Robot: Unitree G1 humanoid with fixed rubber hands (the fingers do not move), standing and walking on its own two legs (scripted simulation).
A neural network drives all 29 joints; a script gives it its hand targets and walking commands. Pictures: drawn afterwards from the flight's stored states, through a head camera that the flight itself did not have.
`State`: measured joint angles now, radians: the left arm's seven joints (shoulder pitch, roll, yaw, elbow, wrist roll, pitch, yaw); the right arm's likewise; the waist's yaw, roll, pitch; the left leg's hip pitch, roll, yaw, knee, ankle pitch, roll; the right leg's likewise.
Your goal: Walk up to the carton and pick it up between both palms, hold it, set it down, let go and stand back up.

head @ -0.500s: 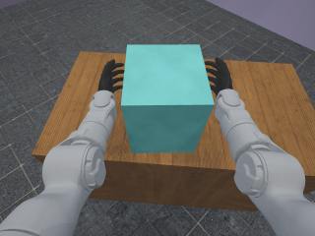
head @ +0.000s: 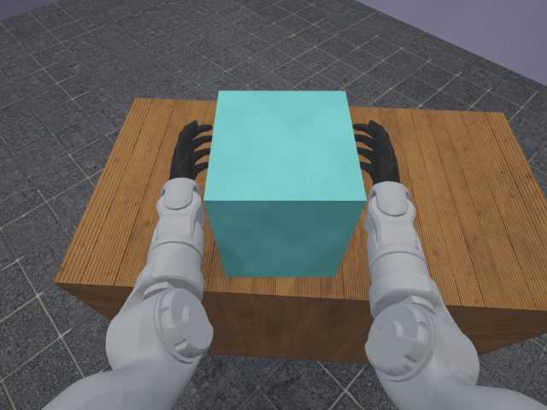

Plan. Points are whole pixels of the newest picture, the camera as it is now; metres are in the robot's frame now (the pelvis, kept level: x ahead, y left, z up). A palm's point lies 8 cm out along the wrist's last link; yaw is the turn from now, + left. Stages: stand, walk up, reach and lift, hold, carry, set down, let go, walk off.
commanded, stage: reach and lift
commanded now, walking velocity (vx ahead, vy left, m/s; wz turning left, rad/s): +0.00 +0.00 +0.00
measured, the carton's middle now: (281, 191) +0.46 +0.04 +0.00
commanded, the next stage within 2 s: none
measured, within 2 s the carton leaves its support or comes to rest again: leaves its support in 1.44 s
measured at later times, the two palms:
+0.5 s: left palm (185, 175) +0.43 +0.19 +0.07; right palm (383, 178) +0.43 -0.11 +0.08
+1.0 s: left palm (183, 181) +0.41 +0.19 +0.07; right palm (384, 184) +0.42 -0.11 +0.08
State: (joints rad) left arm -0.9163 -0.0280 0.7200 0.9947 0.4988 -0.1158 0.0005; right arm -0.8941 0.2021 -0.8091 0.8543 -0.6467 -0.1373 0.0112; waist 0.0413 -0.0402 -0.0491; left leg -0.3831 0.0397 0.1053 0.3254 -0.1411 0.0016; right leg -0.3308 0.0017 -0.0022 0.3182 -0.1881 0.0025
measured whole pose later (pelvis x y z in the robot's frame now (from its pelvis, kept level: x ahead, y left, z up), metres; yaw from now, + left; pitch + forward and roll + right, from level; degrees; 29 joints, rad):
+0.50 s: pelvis +0.00 +0.00 +0.00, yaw +0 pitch +11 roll +0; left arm -0.90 -0.03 0.71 0.97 0.49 -0.11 -0.01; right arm -0.88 0.20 -0.78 0.86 -0.63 -0.15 0.00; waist 0.04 -0.04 -0.04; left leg -0.38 0.04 0.11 0.33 -0.14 0.00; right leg -0.33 0.00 -0.03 0.32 -0.19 0.00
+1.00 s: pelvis +0.00 +0.00 +0.00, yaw +1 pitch +10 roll +0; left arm -0.84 -0.02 0.61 0.95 0.42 -0.12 0.02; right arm -0.83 0.16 -0.67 0.92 -0.53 -0.22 -0.05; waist 0.03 -0.04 -0.04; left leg -0.35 0.05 0.11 0.32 -0.14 0.00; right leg -0.28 0.00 -0.06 0.29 -0.18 -0.01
